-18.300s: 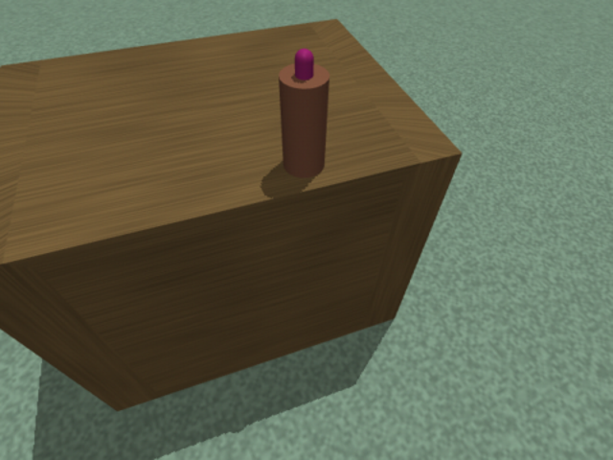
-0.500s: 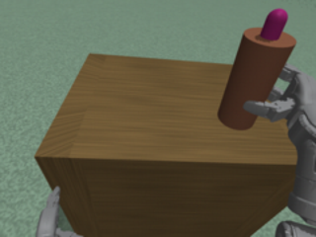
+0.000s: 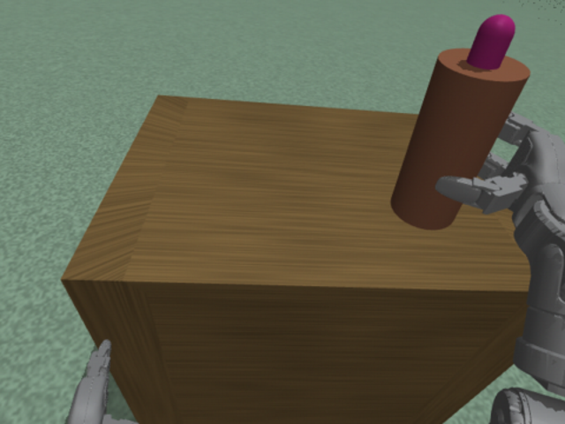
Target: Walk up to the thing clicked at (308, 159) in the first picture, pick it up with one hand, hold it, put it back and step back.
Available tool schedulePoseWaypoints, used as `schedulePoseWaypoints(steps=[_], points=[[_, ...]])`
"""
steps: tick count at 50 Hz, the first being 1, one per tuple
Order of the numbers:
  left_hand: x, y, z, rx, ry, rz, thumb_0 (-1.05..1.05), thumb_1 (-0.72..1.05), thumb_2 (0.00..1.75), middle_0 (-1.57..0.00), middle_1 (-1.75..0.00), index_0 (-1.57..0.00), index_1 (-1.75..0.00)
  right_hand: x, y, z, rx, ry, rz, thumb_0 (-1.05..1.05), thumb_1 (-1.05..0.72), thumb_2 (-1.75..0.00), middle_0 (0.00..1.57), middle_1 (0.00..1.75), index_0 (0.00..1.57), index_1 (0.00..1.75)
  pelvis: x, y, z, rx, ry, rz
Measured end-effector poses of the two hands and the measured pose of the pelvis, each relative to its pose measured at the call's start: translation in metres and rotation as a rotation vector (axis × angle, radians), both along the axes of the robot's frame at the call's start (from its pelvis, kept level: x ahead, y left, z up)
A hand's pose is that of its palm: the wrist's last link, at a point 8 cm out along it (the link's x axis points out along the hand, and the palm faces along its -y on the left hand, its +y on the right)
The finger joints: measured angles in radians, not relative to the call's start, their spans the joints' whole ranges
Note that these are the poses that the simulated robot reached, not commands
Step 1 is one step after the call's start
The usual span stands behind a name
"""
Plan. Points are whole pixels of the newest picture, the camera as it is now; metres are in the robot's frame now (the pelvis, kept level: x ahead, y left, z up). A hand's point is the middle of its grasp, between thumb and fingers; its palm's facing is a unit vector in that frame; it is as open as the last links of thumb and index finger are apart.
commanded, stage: crouch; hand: right
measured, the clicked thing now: (454, 131) +0.34 -0.15 +0.30
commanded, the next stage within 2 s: lower in 1.22 s
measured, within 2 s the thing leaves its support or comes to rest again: neither
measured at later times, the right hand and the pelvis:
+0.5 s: hand (453, 185) +0.41 -0.22 +0.18, palm faces +0.26 +0.97 -0.02, open 11.0 cm; pelvis +0.00 +0.00 +0.00, yaw +1 degrees
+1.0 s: hand (450, 186) +0.44 -0.24 +0.15, palm faces +0.25 +0.97 -0.02, open 11.0 cm; pelvis +0.01 -0.01 +0.00, yaw +2 degrees
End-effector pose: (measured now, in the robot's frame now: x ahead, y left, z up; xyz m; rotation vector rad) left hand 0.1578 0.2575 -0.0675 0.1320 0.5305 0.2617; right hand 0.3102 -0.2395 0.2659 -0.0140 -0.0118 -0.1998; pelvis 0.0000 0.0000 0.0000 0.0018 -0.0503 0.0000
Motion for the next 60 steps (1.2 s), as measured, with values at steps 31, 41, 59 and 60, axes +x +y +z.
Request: schedulePoseWaypoints(steps=[31, 41, 59, 60], points=[[-0.024, 0.002, 0.003, 0.073, 0.031, 0.041, -0.01, -0.5, 0.04, -0.05, -0.05, -0.06, -0.04, 0.075, -0.036, -0.086, 0.015, 0.079, -0.062, -0.03, 0.61, -0.8, 0.76, 1.21, 0.8, 1.2, -0.002, -0.002, -0.003, 0.004, 0.076, 0.023], [-0.028, 0.003, 0.004, 0.084, 0.066, 0.046, -0.01, -0.5, 0.04, -0.05, -0.05, -0.06, -0.04, 0.09, -0.047, -0.103, 0.015, 0.082, -0.065, -0.03, 0.61, -0.8, 0.77, 1.2, 0.8, 1.2, 0.002, -0.005, -0.003, 0.005, 0.103, 0.033], [-0.021, -0.004, 0.003, 0.071, 0.111, 0.052, -0.01, -0.52, 0.05, -0.05, -0.04, -0.06, -0.04, 0.109, -0.06, -0.116, 0.02, 0.07, -0.052, -0.04, 0.61, -0.79, 0.77, 1.21, 0.8, 1.21, 0.011, -0.01, -0.004, 0.01, 0.139, 0.036], [-0.021, -0.005, 0.003, 0.069, 0.119, 0.053, -0.01, -0.52, 0.05, -0.05, -0.04, -0.06, -0.04, 0.11, -0.061, -0.116, 0.02, 0.071, -0.054, -0.04, 0.61, -0.79, 0.77, 1.21, 0.8, 1.21, 0.011, -0.011, -0.004, 0.01, 0.141, 0.037]])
